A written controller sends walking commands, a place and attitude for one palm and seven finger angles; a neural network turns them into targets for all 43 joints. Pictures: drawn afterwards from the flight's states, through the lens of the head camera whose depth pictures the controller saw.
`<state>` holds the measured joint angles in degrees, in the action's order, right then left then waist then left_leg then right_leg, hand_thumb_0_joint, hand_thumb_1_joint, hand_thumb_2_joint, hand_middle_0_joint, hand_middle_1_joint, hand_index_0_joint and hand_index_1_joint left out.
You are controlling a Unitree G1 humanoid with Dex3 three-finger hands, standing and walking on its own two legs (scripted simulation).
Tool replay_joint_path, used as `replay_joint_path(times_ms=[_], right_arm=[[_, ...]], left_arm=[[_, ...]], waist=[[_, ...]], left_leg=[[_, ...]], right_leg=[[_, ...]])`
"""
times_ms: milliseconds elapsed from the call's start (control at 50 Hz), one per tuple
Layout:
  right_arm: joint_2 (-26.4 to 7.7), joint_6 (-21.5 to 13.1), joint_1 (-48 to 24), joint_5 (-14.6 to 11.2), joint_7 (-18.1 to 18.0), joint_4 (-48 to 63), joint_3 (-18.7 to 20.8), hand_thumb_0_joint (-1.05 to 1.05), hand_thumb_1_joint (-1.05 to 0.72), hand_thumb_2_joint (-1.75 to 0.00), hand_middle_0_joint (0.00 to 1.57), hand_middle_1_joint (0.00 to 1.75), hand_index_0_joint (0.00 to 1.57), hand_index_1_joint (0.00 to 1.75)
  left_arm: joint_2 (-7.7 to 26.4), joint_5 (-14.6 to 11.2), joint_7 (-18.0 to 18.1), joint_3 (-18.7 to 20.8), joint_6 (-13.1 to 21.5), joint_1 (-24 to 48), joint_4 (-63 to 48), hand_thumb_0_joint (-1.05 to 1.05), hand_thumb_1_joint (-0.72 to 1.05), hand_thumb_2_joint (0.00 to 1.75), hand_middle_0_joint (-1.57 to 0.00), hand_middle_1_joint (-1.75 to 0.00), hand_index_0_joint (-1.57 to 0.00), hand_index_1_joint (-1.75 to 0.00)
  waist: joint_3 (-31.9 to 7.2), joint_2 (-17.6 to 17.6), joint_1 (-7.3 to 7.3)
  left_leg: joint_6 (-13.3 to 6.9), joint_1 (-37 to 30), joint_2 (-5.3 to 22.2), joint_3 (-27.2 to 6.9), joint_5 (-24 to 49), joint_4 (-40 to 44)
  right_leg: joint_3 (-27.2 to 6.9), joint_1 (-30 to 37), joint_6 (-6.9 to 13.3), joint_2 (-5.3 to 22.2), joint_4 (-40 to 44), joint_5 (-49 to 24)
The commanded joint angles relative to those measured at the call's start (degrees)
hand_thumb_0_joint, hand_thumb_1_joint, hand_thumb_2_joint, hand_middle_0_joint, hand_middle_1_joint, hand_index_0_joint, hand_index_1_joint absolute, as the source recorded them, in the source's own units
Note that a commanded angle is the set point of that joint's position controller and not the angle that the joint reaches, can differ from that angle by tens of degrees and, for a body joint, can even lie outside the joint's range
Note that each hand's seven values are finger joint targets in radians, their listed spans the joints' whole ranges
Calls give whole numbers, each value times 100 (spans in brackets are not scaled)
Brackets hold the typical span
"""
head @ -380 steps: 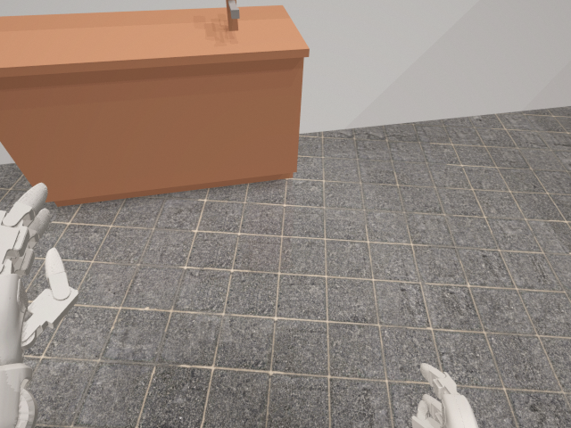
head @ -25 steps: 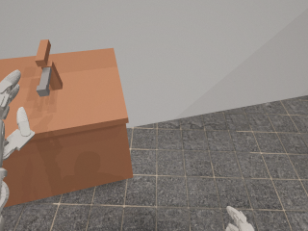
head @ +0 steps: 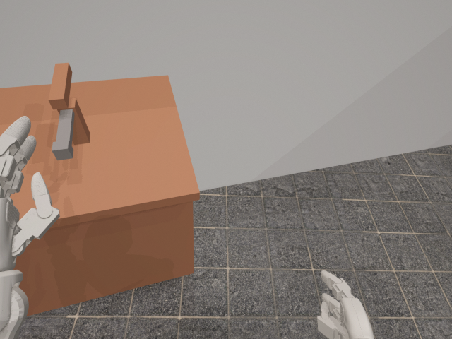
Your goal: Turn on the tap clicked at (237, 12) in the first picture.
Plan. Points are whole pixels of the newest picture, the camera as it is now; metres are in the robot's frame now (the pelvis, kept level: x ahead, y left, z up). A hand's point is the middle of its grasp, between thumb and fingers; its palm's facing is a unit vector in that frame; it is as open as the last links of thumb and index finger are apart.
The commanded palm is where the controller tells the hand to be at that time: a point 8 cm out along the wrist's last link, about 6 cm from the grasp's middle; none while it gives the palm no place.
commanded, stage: shuffle to correct the standing spot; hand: left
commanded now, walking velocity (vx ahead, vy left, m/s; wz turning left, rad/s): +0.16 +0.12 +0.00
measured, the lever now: (63, 150) +0.41 +0.37 +0.06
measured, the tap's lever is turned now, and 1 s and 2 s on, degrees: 0 0 0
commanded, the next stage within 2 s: come to a stop and stand still in 0.42 s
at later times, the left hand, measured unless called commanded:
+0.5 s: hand (41, 183) +0.26 +0.29 +0.16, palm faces +0.40 -0.86 -0.33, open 7.4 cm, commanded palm +0.20 +0.32 +0.18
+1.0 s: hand out of the picture +0.27 +0.38 +0.21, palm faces +0.56 -0.79 -0.24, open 7.4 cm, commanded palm +0.19 +0.36 +0.18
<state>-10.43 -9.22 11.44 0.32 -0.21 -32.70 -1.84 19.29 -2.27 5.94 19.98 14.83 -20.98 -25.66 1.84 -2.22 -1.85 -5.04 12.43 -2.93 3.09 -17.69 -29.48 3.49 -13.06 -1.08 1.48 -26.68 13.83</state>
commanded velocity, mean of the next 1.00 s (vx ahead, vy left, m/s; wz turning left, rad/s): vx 0.05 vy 0.05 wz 0.00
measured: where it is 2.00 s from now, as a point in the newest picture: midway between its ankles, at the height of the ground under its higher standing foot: outside the picture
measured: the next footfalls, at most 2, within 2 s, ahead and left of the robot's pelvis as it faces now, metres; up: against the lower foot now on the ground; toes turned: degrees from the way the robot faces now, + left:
right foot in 0.74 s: +0.16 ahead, +0.01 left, +0.00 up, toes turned +3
left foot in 0.96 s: +0.13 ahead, +0.20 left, +0.00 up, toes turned +3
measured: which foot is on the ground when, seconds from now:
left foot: down 0.00-0.72, up 0.74-0.94, down 0.96-1.00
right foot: down 0.00-0.40, up 0.42-0.72, down 0.74-1.00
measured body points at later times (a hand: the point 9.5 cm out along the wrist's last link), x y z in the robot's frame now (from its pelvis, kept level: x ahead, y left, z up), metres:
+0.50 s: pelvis +0.04 +0.04 -0.01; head +0.06 +0.07 +0.43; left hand +0.24 +0.33 +0.18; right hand +0.20 -0.20 -0.09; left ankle +0.00 +0.07 -0.74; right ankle +0.00 -0.11 -0.68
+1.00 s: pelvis +0.03 +0.08 -0.01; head +0.03 +0.12 +0.44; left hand +0.24 +0.42 +0.22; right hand +0.23 -0.14 -0.07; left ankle +0.11 +0.20 -0.74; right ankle +0.15 -0.02 -0.74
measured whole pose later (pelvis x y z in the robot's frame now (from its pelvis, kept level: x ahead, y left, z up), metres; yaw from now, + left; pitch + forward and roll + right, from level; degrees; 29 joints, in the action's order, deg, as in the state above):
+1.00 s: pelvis +0.03 +0.08 -0.01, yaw +1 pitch -6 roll +0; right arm -11.3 -9.1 9.8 -0.4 -1.5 -37.0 -0.6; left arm 24.8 -1.0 5.4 24.2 14.3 -0.6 -15.5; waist 6.3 -4.7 -5.5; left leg -0.2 16.3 0.7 0.1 -15.0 -34.6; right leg 5.5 -17.9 2.4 0.5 -29.9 6.9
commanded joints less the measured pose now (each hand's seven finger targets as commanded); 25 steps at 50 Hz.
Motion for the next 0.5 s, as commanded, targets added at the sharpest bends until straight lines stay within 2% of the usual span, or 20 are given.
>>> replay_joint_path(times_ms=[0,40,80,140,180,220,240,260,280,300,320,340,360,380,400,420,440,460,480], right_arm=[[-824,-90,-308,-6,-106,873,363,0,-90,-90,20,30,20,30],[-827,-33,-301,-36,-104,917,378,0,-90,-90,20,30,20,30],[-828,-5,-337,-47,-105,953,372,0,-90,-90,20,30,20,30],[-823,24,-286,-49,-65,957,377,0,-90,-90,20,30,20,30],[-842,46,-297,-58,-55,955,386,0,-90,-90,20,30,20,30],[-878,91,-266,-84,-39,947,418,0,-90,-90,20,30,20,30],[-883,109,-279,-95,-39,936,443,0,-90,-90,20,30,20,30],[-881,125,-271,-108,-41,920,467,0,-90,-90,20,30,20,30],[-891,141,-315,-116,-39,896,488,0,-90,-90,20,30,20,30],[-845,155,-347,-121,-12,878,468,0,-90,-90,20,30,20,30],[-811,181,-383,-120,10,833,429,0,-90,-90,20,30,20,30],[-757,234,-322,-108,2,742,392,0,-90,-90,20,30,20,30],[-789,228,-268,-124,-57,722,405,0,-90,-90,20,30,20,30],[-885,159,-396,-123,-125,872,469,0,-90,-90,20,30,20,30],[-828,106,-357,-37,-89,892,462,0,-90,-90,20,30,20,30],[-843,81,-356,38,-31,853,495,0,-90,-90,20,30,20,30],[-872,101,-304,46,15,844,552,0,-90,-90,20,30,20,30],[-892,121,-267,22,26,826,586,0,-90,-90,20,30,20,30],[-884,139,-291,-4,24,848,573,0,-90,-90,20,30,20,30]], left_arm=[[1082,-32,83,632,261,303,-1248,0,90,90,-20,-30,-20,-30],[1106,-57,76,666,258,279,-1326,0,90,90,-20,-30,-20,-30],[1248,-84,80,787,272,343,-1550,0,90,90,-20,-30,-20,-30],[1156,-94,64,708,260,173,-1542,0,90,90,-20,-30,-20,-30],[1196,-99,77,782,253,131,-1520,0,90,90,-20,-30,-20,-30],[1163,-94,97,754,252,79,-1438,0,90,90,-20,-30,-20,-30],[1213,-98,118,814,262,14,-1442,0,90,90,-20,-30,-20,-30],[1232,-116,143,852,268,-68,-1366,0,90,90,-20,-30,-20,-30],[1251,-125,159,868,279,-47,-1364,0,90,90,-20,-30,-20,-30],[1273,-120,194,875,336,72,-1488,0,90,90,-20,-30,-20,-30],[1259,-119,221,890,368,159,-1471,0,90,90,-20,-30,-20,-30],[1222,-88,235,844,365,294,-1541,0,90,90,-20,-30,-20,-30],[1143,-55,211,749,370,449,-1710,0,90,90,-20,-30,-20,-30],[1188,-45,190,760,389,575,-2110,0,90,90,-20,-30,-20,-30],[1281,-7,172,761,381,541,-2093,0,90,90,-20,-30,-20,-30],[1314,6,148,772,335,482,-1981,0,90,90,-20,-30,-20,-30],[1271,10,137,780,297,384,-1885,0,90,90,-20,-30,-20,-30],[1192,24,123,750,280,226,-1839,0,90,90,-20,-30,-20,-30],[1174,5,103,763,267,114,-1854,0,90,90,-20,-30,-20,-30]], waist=[[-957,671,125],[-985,596,137],[-1017,773,149],[-1026,912,151],[-1065,717,133],[-1102,432,116],[-1208,240,92],[-1251,-154,64],[-1134,-309,52],[-968,-530,28],[-680,-577,51],[-527,-289,214],[-497,636,381],[-492,2025,336],[-636,2287,367],[-710,1778,366],[-714,1147,354],[-693,824,331],[-684,754,283]], left_leg=[[484,22,751,-781,2139,359],[488,-44,731,-727,2528,183],[553,-206,732,-687,3055,66],[550,-417,820,-733,3526,-10],[586,-261,783,-667,3663,-240],[661,208,651,-604,3486,-648],[656,438,538,-490,3227,-1024],[657,859,349,-385,2741,-1490],[675,1290,161,-259,2099,-1917],[595,1758,154,-347,555,-1965],[433,1755,435,-773,-786,-1488],[321,1168,561,-828,-828,-465],[261,233,407,-754,52,531],[195,-749,1016,-1795,1835,885],[186,-1675,1465,-2570,3632,1048],[425,-2016,1558,-2744,4303,946],[533,-2102,1517,-2430,4389,767],[611,-2157,1408,-2013,4337,638],[478,-2065,1275,-1753,4317,623]], right_leg=[[-195,604,385,125,-355,-1276],[-224,609,420,130,-497,-1476],[-189,510,431,135,-702,-1570],[-62,341,402,87,-774,-1153],[-88,603,471,125,-670,-1445],[-381,993,646,324,-716,-1845],[-663,1215,790,524,-701,-2152],[-1043,1477,1000,834,-588,-2368],[-1539,1595,1250,1206,-443,-2575],[-1897,1700,1422,1609,-364,-2602],[-1997,1255,1295,1832,-384,-2179],[-1605,628,944,1634,-614,-1408],[-714,-122,552,774,-1307,-734],[97,-1225,130,-129,-2423,-5],[22,-2216,134,-297,-3387,1611],[-175,-2540,234,-245,-4024,1666],[-226,-2695,269,-178,-4288,1383],[-151,-2864,260,-125,-4267,1122],[-10,-2824,245,-112,-4000,963]])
